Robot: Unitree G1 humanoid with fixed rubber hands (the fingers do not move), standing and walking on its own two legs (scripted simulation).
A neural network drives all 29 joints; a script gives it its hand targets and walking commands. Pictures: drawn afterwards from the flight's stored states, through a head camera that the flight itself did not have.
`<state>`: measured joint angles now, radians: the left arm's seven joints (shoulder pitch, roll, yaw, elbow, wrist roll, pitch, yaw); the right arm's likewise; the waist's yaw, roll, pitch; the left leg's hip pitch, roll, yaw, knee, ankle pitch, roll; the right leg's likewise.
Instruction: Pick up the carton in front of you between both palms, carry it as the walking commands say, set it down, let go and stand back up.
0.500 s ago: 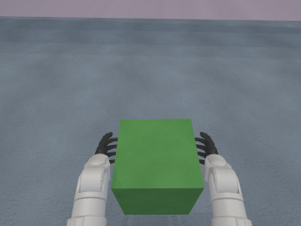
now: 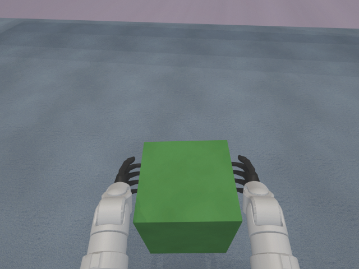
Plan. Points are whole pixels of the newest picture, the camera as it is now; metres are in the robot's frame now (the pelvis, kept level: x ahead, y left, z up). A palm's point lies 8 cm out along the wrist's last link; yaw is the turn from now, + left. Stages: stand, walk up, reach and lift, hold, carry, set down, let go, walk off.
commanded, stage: hold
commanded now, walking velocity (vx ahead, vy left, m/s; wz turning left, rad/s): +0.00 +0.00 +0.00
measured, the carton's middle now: (186, 199) +0.29 +0.00 -0.05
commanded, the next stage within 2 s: set down in 0.08 s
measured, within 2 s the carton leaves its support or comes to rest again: neither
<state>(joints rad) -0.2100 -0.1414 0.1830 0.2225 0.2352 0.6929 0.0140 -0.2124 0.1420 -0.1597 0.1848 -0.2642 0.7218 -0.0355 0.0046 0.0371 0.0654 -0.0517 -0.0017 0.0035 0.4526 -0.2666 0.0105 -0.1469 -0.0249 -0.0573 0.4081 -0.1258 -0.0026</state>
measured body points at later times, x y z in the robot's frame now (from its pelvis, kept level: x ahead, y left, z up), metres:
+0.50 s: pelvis -0.02 -0.03 -0.03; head +0.04 -0.04 +0.42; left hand +0.33 +0.15 -0.04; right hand +0.34 -0.15 -0.04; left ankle +0.00 +0.11 -0.74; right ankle +0.07 -0.12 -0.74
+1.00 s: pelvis -0.04 +0.01 -0.16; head +0.16 -0.01 +0.25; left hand +0.38 +0.14 -0.23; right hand +0.37 -0.16 -0.24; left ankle +0.00 +0.11 -0.74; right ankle +0.07 -0.12 -0.74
